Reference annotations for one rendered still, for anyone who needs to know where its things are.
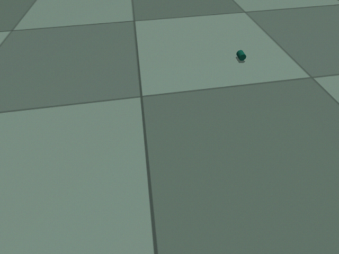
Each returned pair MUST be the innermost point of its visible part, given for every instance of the can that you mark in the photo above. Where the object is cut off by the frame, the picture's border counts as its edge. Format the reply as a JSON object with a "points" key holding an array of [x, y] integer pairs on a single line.
{"points": [[241, 55]]}

